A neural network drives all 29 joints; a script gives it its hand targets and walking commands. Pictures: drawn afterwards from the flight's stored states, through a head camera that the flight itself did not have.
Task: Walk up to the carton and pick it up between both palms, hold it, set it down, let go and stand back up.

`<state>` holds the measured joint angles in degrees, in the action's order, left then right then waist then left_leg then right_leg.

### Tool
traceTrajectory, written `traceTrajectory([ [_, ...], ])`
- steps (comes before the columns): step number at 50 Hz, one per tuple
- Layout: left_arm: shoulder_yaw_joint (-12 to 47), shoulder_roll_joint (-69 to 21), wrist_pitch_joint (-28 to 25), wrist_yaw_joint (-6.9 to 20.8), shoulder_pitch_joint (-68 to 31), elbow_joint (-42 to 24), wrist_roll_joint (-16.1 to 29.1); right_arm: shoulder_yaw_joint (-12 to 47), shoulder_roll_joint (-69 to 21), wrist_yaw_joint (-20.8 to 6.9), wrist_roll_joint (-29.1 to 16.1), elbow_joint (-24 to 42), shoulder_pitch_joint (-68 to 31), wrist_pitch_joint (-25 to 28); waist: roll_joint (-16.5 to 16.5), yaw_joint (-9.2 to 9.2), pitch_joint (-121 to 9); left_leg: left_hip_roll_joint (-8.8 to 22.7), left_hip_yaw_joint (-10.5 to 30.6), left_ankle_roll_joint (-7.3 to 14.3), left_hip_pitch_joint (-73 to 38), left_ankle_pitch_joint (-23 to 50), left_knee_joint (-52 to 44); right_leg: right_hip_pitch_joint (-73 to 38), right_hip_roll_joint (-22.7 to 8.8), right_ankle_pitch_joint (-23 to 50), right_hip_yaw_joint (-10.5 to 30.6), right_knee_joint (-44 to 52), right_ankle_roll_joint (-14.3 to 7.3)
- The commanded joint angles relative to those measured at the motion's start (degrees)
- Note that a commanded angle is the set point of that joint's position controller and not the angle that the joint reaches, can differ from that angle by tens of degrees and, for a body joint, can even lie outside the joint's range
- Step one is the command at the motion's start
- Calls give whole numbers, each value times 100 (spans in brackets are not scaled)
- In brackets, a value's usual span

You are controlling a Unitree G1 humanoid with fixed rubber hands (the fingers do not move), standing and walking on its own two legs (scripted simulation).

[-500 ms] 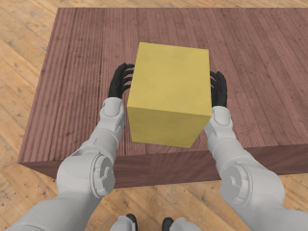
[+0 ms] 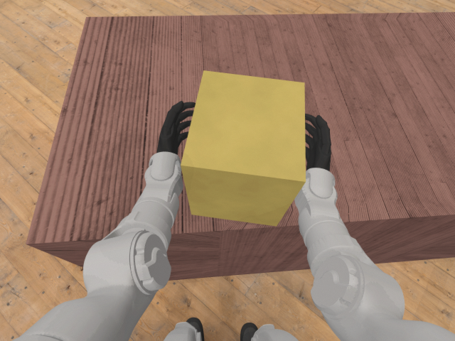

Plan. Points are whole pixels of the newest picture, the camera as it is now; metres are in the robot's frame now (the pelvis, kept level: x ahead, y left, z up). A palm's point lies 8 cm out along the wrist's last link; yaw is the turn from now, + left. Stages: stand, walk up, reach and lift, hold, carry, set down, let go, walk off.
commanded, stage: reach and lift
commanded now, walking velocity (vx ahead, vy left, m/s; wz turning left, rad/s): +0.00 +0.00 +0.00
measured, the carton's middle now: (242, 154) +0.44 -0.02 +0.01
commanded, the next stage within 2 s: none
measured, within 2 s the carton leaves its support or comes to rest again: leaves its support in 0.80 s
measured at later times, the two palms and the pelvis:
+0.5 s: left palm (170, 146) +0.45 +0.11 +0.03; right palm (316, 162) +0.40 -0.15 +0.03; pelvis +0.00 +0.00 +0.00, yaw +0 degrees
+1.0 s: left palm (167, 150) +0.43 +0.11 +0.04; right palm (317, 167) +0.39 -0.15 +0.03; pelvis -0.01 +0.00 +0.01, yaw +0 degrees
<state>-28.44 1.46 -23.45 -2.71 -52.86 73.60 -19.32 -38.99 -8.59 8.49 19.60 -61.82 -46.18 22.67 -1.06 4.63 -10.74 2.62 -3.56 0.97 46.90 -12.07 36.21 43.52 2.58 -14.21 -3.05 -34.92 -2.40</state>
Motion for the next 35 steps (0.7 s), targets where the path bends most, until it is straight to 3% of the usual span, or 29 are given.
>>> traceTrajectory([
  [1, 777, -2783, -127, 476, -2289, 66, -753, 1652, -3258, -890, 1420, -395, -2137, 238, 419, -209, -3146, -62, 169, -218, -2714, 1617, -61, -2475, -174, 2628, -71, 222, 221],
  [2, 757, -2788, -143, 473, -2293, 44, -750, 1757, -3346, -891, 1361, -355, -2209, 251, 416, -300, -3204, -84, 155, -173, -2576, 1587, -45, -2545, -191, 2643, -41, 190, 199],
  [3, 761, -2766, -134, 501, -2343, 192, -782, 1702, -3315, -856, 1428, -472, -2120, 244, 384, -177, -3020, -78, 149, -182, -2642, 1560, -85, -2526, -219, 2710, -38, 234, 230],
  [4, 781, -2705, -166, 453, -2292, -6, -749, 1838, -3309, -880, 1303, -455, -2098, 268, 468, -280, -3128, -80, 166, -196, -2610, 1711, -50, -2583, -176, 2825, -60, 183, 222],
  [6, 826, -2861, -136, 492, -2277, 197, -762, 1758, -3358, -838, 1414, -410, -2136, 318, 387, -171, -3133, -91, 149, -210, -2553, 1600, -68, -2556, -202, 2755, -69, 240, 206],
  [7, 853, -2897, -146, 466, -2327, 103, -786, 1763, -3305, -849, 1386, -432, -2166, 338, 502, -208, -3137, -74, 180, -244, -2629, 1761, -75, -2565, -194, 2838, -79, 218, 210],
  [8, 711, -2779, -147, 461, -2187, 173, -784, 1877, -3317, -880, 1323, -332, -2175, 337, 356, -350, -3093, -66, 119, -189, -2607, 1737, -47, -2610, -185, 2969, -52, 201, 247],
  [10, 690, -2794, -105, 524, -2153, 350, -806, 1891, -3377, -832, 1408, -416, -2110, 311, 234, -300, -2894, -119, 113, -138, -2304, 1473, -115, -2819, -271, 2954, 11, 243, 237],
  [11, 706, -2854, -114, 505, -2176, 311, -845, 1792, -3341, -834, 1389, -492, -2050, 291, 360, -191, -2947, -96, 156, -173, -2340, 1480, -157, -2762, -251, 2952, -40, 216, 251],
  [18, 757, -2959, -107, 489, -2223, 284, -848, 1896, -3402, -849, 1393, -584, -2021, 333, 396, -286, -2899, -71, 125, -181, -2555, 1547, -183, -2563, -227, 2600, -63, 344, 207],
  [20, 847, -2984, -152, 467, -2276, 171, -811, 1881, -3402, -826, 1388, -575, -2072, 379, 485, -188, -2997, -67, 130, -237, -2700, 1816, -128, -2529, -201, 2860, -107, 312, 213],
  [21, 812, -3025, -159, 465, -2190, 280, -837, 1914, -3482, -831, 1400, -595, -2038, 404, 443, -251, -3079, -69, 125, -224, -2669, 1812, -121, -2497, -214, 2916, -73, 323, 223],
  [22, 956, -3074, -172, 443, -2247, 145, -767, 1920, -3465, -816, 1373, -625, -2042, 425, 435, -165, -3209, -74, 149, -242, -2815, 1937, -173, -2552, -180, 3077, -132, 346, 216],
  [24, 925, -3074, -173, 428, -2226, 315, -782, 1952, -3414, -831, 1349, -564, -2138, 468, 497, -251, -3204, -51, 165, -255, -2818, 2035, -100, -2354, -169, 2973, -145, 343, 187],
  [27, 1173, -3212, -308, 394, -2298, -30, -706, 2217, -3484, -780, 1285, -495, -2107, 702, 472, -282, -3653, -16, 161, -305, -3126, 2635, -73, -2582, -152, 3614, -130, 342, 238],
  [28, 1238, -3206, -326, 356, -2458, 36, -700, 2117, -3399, -789, 1276, -628, -2226, 706, 601, -173, -3563, -16, 186, -349, -3153, 2596, -73, -2444, -125, 3483, -189, 372, 221],
  [29, 1220, -3173, -405, 369, -2389, -145, -692, 2381, -3505, -770, 1249, -524, -2188, 809, 572, -391, -3766, -38, 92, -313, -3202, 2653, -73, -2626, -144, 3586, -110, 356, 236],
  [31, 1281, -3165, -459, 345, -2509, -80, -673, 2303, -3456, -770, 1323, -461, -2253, 892, 588, -311, -3827, -17, 109, -329, -3223, 2659, -133, -2615, -137, 3545, -139, 418, 251],
  [33, 1357, -3179, -525, 331, -2624, -132, -633, 2276, -3351, -780, 1325, -418, -2386, 980, 643, -360, -3981, 18, 69, -325, -3391, 2519, -257, -2535, -100, 3182, -167, 568, 206],
  [34, 1400, -3107, -571, 340, -2563, -175, -614, 2373, -3363, -755, 1316, -485, -2315, 1034, 633, -406, -4016, 7, 15, -319, -3375, 2597, -248, -2645, -111, 3366, -132, 546, 215],
  [35, 1458, -3176, -573, 321, -2578, -58, -593, 2244, -3234, -749, 1344, -609, -2365, 1064, 632, -274, -3921, 27, 118, -335, -3452, 2588, -299, -2472, -87, 3264, -206, 597, 198],
])
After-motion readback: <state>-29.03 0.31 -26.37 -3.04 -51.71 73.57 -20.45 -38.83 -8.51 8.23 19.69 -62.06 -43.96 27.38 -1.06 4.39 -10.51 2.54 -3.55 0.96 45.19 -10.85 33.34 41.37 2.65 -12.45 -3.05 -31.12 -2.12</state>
